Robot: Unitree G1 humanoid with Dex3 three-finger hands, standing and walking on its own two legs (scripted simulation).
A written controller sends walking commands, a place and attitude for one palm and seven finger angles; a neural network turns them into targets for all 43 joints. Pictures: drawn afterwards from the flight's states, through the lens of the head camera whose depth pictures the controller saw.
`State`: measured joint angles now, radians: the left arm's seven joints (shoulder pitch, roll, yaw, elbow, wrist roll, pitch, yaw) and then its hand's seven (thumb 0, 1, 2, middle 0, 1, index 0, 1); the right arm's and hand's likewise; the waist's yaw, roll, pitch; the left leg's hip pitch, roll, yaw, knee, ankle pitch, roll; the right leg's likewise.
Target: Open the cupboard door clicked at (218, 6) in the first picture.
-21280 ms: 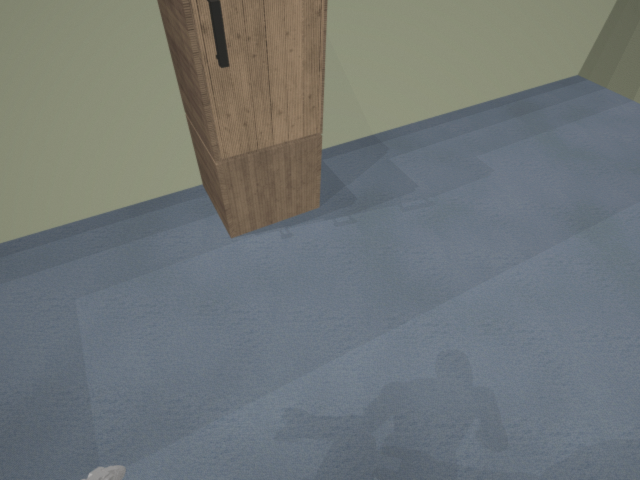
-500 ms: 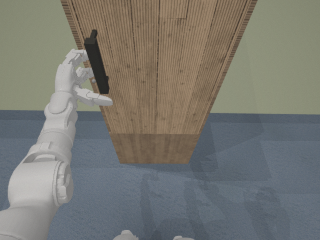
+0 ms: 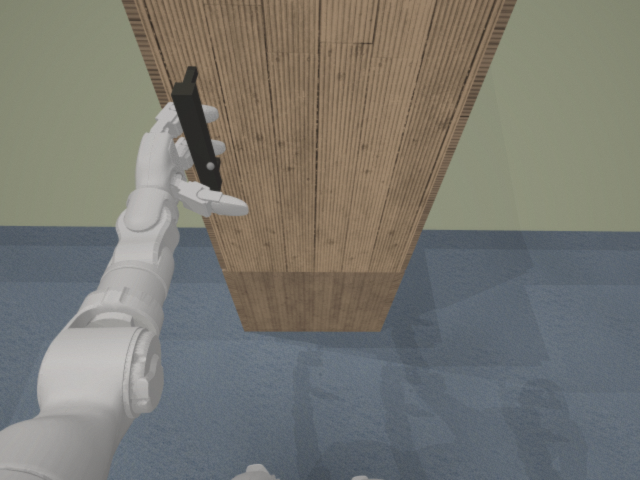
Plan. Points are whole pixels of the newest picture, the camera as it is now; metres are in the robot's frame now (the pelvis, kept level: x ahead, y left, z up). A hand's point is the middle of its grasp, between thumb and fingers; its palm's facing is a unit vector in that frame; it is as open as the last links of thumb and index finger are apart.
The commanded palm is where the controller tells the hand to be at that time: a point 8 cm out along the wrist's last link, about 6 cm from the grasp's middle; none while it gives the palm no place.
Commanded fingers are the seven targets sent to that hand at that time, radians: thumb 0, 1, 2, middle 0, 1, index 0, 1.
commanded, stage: slide the fingers in behind the handle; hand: left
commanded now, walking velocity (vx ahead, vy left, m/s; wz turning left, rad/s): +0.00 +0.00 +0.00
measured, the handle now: (202, 134) +0.54 +0.13 +0.11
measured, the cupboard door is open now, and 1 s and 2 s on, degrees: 0 1 40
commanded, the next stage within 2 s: close the thumb around the handle in 0.20 s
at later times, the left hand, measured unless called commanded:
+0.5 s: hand (210, 167) +0.48 +0.11 +0.11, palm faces -0.05 -1.00 +0.00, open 12.9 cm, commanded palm +0.46 +0.16 +0.11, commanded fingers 0.00 0.12 0.56 -0.34 -1.27 -0.34 -1.27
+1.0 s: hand (210, 170) +0.48 +0.11 +0.11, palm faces -0.06 -1.00 +0.01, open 6.3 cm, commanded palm +0.45 +0.16 +0.11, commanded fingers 0.00 0.90 0.90 -0.40 -1.35 -0.40 -1.35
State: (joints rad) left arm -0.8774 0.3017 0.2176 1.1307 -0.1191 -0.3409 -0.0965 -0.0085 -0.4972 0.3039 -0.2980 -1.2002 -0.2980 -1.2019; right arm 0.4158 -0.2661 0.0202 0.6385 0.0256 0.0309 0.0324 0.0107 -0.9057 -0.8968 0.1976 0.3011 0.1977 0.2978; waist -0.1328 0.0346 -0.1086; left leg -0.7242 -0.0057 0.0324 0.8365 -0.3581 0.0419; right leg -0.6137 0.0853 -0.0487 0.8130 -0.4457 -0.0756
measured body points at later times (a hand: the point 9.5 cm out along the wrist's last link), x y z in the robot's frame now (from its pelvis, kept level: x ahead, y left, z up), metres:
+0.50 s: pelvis -0.01 +0.01 +0.00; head +0.06 +0.01 +0.44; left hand +0.48 +0.17 +0.11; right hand +0.01 -0.25 -0.12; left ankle +0.02 +0.09 -0.70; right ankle -0.03 -0.07 -0.70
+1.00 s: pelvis +0.00 +0.01 +0.00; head +0.06 +0.01 +0.45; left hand +0.48 +0.17 +0.11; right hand +0.01 -0.25 -0.12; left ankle +0.02 +0.09 -0.70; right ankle -0.03 -0.07 -0.70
